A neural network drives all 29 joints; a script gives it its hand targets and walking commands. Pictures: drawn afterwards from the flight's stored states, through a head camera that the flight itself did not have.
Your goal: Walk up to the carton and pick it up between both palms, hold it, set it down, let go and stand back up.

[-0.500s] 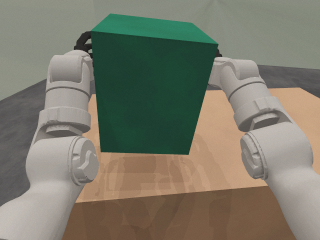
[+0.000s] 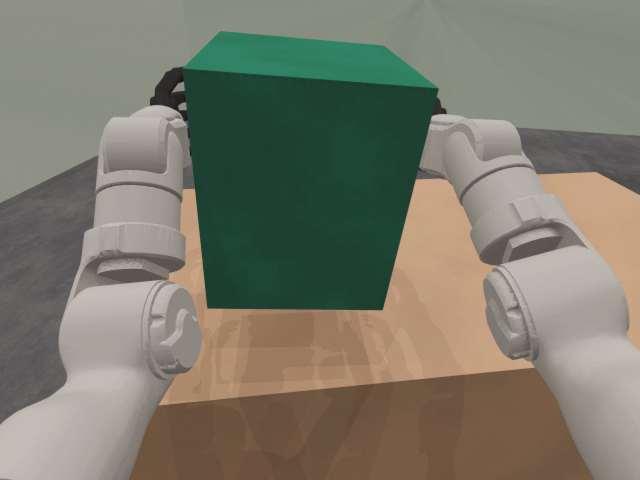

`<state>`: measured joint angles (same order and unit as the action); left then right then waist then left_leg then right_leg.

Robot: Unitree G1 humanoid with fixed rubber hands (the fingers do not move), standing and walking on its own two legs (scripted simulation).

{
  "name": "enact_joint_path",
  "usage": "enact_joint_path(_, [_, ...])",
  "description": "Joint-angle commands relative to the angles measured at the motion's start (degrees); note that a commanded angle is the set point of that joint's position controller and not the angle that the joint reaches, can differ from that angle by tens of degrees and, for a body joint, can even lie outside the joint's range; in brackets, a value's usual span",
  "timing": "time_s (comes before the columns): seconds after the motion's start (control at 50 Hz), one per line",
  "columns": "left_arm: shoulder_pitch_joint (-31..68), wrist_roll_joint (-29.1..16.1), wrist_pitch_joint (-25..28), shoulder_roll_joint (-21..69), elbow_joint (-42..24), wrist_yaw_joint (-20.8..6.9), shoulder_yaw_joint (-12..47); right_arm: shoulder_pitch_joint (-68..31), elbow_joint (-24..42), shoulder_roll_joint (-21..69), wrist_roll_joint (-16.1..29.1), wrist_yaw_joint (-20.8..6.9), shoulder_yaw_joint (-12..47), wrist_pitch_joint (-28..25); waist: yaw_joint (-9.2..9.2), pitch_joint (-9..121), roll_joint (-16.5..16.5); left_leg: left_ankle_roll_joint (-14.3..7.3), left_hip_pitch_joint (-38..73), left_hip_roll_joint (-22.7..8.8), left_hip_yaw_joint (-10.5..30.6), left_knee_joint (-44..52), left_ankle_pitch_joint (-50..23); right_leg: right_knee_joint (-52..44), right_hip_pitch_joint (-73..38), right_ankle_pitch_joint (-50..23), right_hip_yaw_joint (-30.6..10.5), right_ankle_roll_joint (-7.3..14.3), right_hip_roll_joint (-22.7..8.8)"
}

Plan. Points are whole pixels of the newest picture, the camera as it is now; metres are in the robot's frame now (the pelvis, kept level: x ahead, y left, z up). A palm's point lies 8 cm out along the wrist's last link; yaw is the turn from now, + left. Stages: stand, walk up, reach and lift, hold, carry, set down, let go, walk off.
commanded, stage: hold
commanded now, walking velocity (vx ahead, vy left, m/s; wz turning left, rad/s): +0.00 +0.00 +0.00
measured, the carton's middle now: (300, 169) +0.37 +0.01 +0.30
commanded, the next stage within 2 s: set down in 1.62 s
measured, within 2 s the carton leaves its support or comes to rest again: neither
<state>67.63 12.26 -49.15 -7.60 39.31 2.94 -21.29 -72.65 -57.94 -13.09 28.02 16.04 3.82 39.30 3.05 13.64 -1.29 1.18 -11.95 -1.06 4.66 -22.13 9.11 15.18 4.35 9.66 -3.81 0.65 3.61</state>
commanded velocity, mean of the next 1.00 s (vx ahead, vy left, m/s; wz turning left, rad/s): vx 0.00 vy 0.00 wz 0.00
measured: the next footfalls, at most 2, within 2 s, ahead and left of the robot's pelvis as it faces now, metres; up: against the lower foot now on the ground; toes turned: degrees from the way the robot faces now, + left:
none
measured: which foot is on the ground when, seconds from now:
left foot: down 0.00-1.00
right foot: down 0.00-1.00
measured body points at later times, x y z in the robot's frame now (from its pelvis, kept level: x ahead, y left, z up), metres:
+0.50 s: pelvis +0.00 +0.00 +0.00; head -0.10 +0.01 +0.44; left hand +0.39 +0.15 +0.35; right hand +0.39 -0.14 +0.33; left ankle +0.03 +0.13 -0.75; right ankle -0.02 -0.12 -0.75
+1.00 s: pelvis +0.00 +0.00 +0.00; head -0.10 +0.01 +0.44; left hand +0.39 +0.16 +0.35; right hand +0.39 -0.14 +0.33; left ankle +0.03 +0.13 -0.75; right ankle -0.02 -0.12 -0.75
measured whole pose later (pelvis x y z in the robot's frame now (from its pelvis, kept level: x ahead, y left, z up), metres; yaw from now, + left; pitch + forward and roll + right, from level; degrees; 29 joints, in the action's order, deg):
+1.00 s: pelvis +0.00 +0.00 +0.00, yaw +1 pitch -1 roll -2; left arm 68.0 12.1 -48.5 -8.2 40.2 2.7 -20.7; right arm -72.3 -57.7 -12.9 27.7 16.0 4.1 38.9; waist 3.4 13.6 -1.3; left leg 1.3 -11.7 -1.0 5.3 -22.2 9.3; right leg 14.6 3.6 9.7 -3.2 0.8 3.6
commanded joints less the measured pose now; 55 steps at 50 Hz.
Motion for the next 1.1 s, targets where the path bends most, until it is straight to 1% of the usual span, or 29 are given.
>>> enact_joint_path(0.0, [39.23,-9.15,4.24,35.02,-5.38,-7.72,13.42,-46.53,18.64,36.33,8.23,-7.52,4.12,-2.36,-0.72,15.53,-0.60,1.17,10.43,1.68,-1.33,0.68,-11.17,-2.15,0.57,-9.03,0.57,-2.47,1.03])
enact_joint_path(0.04, [38.97,-9.41,4.26,35.16,-5.97,-7.95,14.16,-45.64,18.80,35.64,8.53,-7.10,4.04,-2.38,0.60,15.91,-1.18,1.73,11.39,1.77,-1.31,0.39,-11.84,-2.25,0.31,-9.94,0.66,-2.58,0.91])
enact_joint_path(0.1, [37.78,-8.40,3.99,35.09,-2.45,-8.79,12.78,-45.40,16.85,33.83,7.33,-7.20,2.49,-2.26,0.62,12.14,-1.51,1.88,9.71,1.50,-1.49,1.84,-8.24,-2.90,0.99,-7.07,0.54,-2.06,0.77])
enact_joint_path(0.12, [38.70,-8.75,4.36,34.51,-3.40,-8.86,12.43,-46.31,18.14,35.37,7.41,-7.24,3.17,-2.42,0.17,13.33,-0.12,1.22,9.14,1.75,-1.64,1.79,-8.05,-2.83,0.04,-7.38,0.49,-2.51,0.65])
enact_joint_path(0.14, [39.26,-9.38,4.60,35.27,-5.33,-8.77,13.91,-45.74,18.40,35.35,7.59,-7.25,2.88,-2.50,1.05,15.59,-1.26,1.73,10.43,1.74,-1.44,1.08,-9.95,-2.36,-0.39,-9.47,0.39,-2.37,0.67])
enact_joint_path(0.2, [39.47,-9.59,4.59,34.46,-6.28,-8.47,13.42,-46.86,20.77,36.33,8.35,-7.06,4.39,-2.67,0.06,16.91,-0.36,1.65,11.27,2.24,-1.62,-0.09,-13.01,-2.16,-1.21,-11.80,0.82,-2.95,0.89])
enact_joint_path(0.22, [39.40,-9.20,4.61,33.64,-5.07,-8.43,12.84,-45.43,18.58,35.92,8.02,-7.01,3.95,-2.20,0.49,14.72,-0.16,1.47,11.39,2.22,-1.55,0.27,-12.37,-2.52,-0.12,-11.22,0.66,-3.09,0.63])
enact_joint_path(0.28, [39.77,-9.92,4.44,36.09,-3.90,-8.77,14.66,-47.42,19.22,35.09,7.35,-6.99,2.47,-2.82,1.44,13.85,-2.58,1.83,9.69,1.74,-1.34,0.94,-9.90,-2.71,0.96,-8.35,0.54,-2.18,0.55])
enact_joint_path(0.38, [39.25,-9.13,4.96,34.97,-3.57,-8.50,12.62,-47.11,19.61,36.27,7.44,-7.27,3.48,-2.95,-0.15,15.06,-0.36,1.31,10.01,1.83,-1.29,0.70,-10.51,-2.46,0.01,-8.80,0.69,-2.58,0.65])
enact_joint_path(0.4, [39.65,-9.11,4.98,34.65,-3.95,-8.42,12.86,-45.60,17.44,35.35,7.41,-7.21,2.81,-2.45,0.93,14.81,-0.87,1.64,10.52,1.77,-1.15,0.85,-10.55,-2.36,-0.18,-9.14,0.58,-2.46,0.69])
enact_joint_path(0.44, [38.84,-9.01,4.60,35.48,-4.30,-8.65,13.20,-46.19,18.69,35.00,7.64,-7.16,3.30,-2.72,0.48,14.86,-1.16,1.96,11.06,1.56,-1.27,0.66,-12.22,-2.25,-0.07,-9.99,0.80,-2.14,0.91])
enact_joint_path(0.48, [40.01,-9.84,4.60,35.73,-6.77,-8.32,14.83,-45.74,18.41,34.78,8.24,-7.02,3.37,-2.62,1.27,15.61,-2.47,2.73,12.29,1.69,-1.18,-0.13,-14.71,-1.88,0.60,-11.66,1.01,-2.21,1.02])
enact_joint_path(0.5, [38.41,-8.94,4.14,35.34,-4.54,-8.34,13.52,-46.55,19.64,35.09,8.44,-7.03,4.26,-2.83,0.04,15.15,-1.50,2.03,11.75,2.02,-1.46,-0.10,-13.22,-2.37,0.57,-10.38,0.74,-2.47,0.76])
enact_joint_path(0.54, [39.64,-8.94,4.31,35.03,-4.24,-8.06,12.92,-48.28,19.29,35.82,8.02,-7.37,3.95,-2.86,-0.65,14.71,-0.46,1.43,10.26,1.66,-1.35,0.75,-10.68,-2.44,1.04,-6.94,1.12,-2.39,1.02])
enact_joint_path(0.56, [39.41,-8.82,4.52,34.33,-3.21,-8.19,12.13,-46.99,17.94,36.43,7.63,-7.26,3.35,-2.57,-0.28,13.62,0.61,0.97,9.74,1.82,-1.50,1.10,-9.80,-2.75,0.34,-7.25,0.71,-2.67,0.74])
enact_joint_path(0.68, [40.20,-9.92,4.44,35.65,-5.88,-8.48,14.38,-45.60,18.35,35.51,8.38,-6.99,3.24,-2.38,1.25,15.27,-2.39,2.14,10.44,1.82,-1.45,0.23,-12.71,-1.99,0.01,-10.94,0.62,-2.49,0.71])
enact_joint_path(0.72, [40.86,-9.10,4.33,34.19,-6.12,-8.54,12.73,-45.25,16.61,35.49,8.34,-7.09,3.39,-2.09,0.23,14.08,-1.70,2.06,10.41,1.82,-1.59,0.57,-12.50,-1.99,-0.10,-10.11,0.75,-2.51,0.78])
enact_joint_path(0.74, [39.30,-8.10,3.94,33.38,-3.15,-8.62,11.17,-45.60,16.13,34.87,7.74,-7.18,3.07,-2.01,-0.45,13.62,-0.45,1.45,9.88,1.91,-1.65,1.20,-9.88,-2.48,-0.20,-7.37,0.70,-2.61,0.71])
enact_joint_path(0.78, [39.56,-8.95,4.34,34.77,-4.06,-8.63,12.70,-47.49,19.37,35.79,7.87,-7.30,3.34,-2.92,-0.52,15.95,-1.13,1.28,9.48,1.81,-1.54,0.91,-10.72,-2.32,-0.55,-8.47,0.62,-2.40,0.72])
enact_joint_path(0.8, [37.94,-9.67,4.33,35.24,-3.95,-8.76,13.77,-47.06,21.25,35.83,8.00,-6.84,3.64,-3.02,0.62,17.18,-0.92,1.47,10.86,2.06,-1.63,-0.01,-13.08,-2.21,-1.73,-12.09,0.43,-2.43,0.84])
enact_joint_path(0.82, [38.76,-9.37,4.51,35.21,-4.75,-8.36,13.53,-47.90,21.04,35.55,8.21,-6.87,4.15,-2.97,0.09,16.98,-1.31,1.75,11.49,2.05,-1.50,-0.16,-13.65,-2.09,-0.37,-11.17,0.84,-2.51,1.08])
enact_joint_path(0.86, [38.78,-9.39,4.30,36.41,-4.32,-8.08,14.47,-46.48,19.29,34.50,7.62,-7.03,3.07,-2.80,1.20,14.31,-2.67,2.21,11.34,1.56,-1.19,0.24,-12.70,-2.37,1.09,-9.36,1.19,-2.09,1.30])
enact_joint_path(0.9, [38.50,-9.89,4.43,35.72,-5.36,-8.34,14.39,-46.56,20.93,35.55,7.95,-6.82,3.84,-2.86,1.20,16.30,-0.67,1.74,11.13,1.98,-1.26,0.04,-13.24,-2.10,-0.66,-11.65,0.87,-2.58,0.98])
enact_joint_path(0.92, [40.10,-10.07,4.49,36.19,-6.04,-8.21,14.98,-45.99,18.90,34.70,7.94,-6.90,2.98,-2.47,1.57,15.51,-2.42,2.30,11.34,1.81,-1.23,0.31,-12.48,-2.06,0.51,-9.89,0.80,-2.25,0.95])
enact_joint_path(0.94, [38.30,-10.20,4.28,36.36,-5.86,-8.36,14.92,-45.96,21.11,35.45,8.24,-6.76,4.26,-2.63,1.16,16.34,-1.31,2.00,11.51,1.81,-1.13,0.04,-13.59,-1.91,-1.15,-11.65,0.78,-2.36,1.10])
enact_joint_path(0.98, [39.23,-9.29,4.10,35.78,-5.84,-8.29,14.11,-46.43,19.15,34.67,8.24,-6.84,3.65,-2.39,0.68,15.26,-2.05,2.28,11.19,1.77,-1.19,0.52,-12.80,-2.34,-0.12,-9.85,1.00,-2.22,1.11])
enact_joint_path(1.02, [39.42,-10.19,4.28,35.65,-6.89,-8.50,14.85,-45.53,19.91,35.88,8.63,-6.86,4.03,-2.39,1.22,16.33,-1.46,2.04,11.00,1.96,-1.48,0.21,-13.37,-2.09,-1.17,-11.69,0.75,-2.67,0.98])
enact_joint_path(1.06, [38.72,-9.69,4.05,35.62,-7.46,-8.17,14.52,-47.15,21.19,36.21,9.34,-6.92,5.30,-2.53,-0.23,17.10,-1.45,1.98,11.61,2.15,-1.38,-0.34,-14.88,-1.53,-0.99,-12.23,0.88,-2.72,1.08])
enact_joint_path(1.08, [39.23,-9.18,3.85,35.15,-5.84,-8.05,13.74,-46.00,18.26,34.99,8.93,-7.07,4.05,-1.99,0.46,14.38,-1.97,1.98,11.47,1.88,-1.33,0.36,-12.88,-2.06,0.72,-9.39,0.86,-2.54,1.06])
